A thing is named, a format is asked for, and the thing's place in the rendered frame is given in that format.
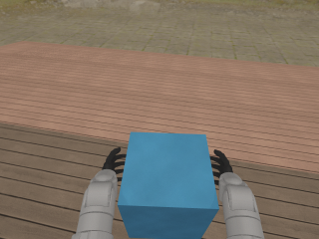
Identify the carton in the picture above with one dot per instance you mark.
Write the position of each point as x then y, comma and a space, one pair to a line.
167, 189

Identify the right robot forearm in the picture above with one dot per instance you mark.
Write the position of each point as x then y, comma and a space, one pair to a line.
240, 211

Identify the robot left hand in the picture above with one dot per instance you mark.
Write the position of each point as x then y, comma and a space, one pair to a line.
111, 164

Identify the left robot forearm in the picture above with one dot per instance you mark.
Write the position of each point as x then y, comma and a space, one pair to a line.
98, 207

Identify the robot right hand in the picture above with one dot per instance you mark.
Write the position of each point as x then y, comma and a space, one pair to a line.
224, 165

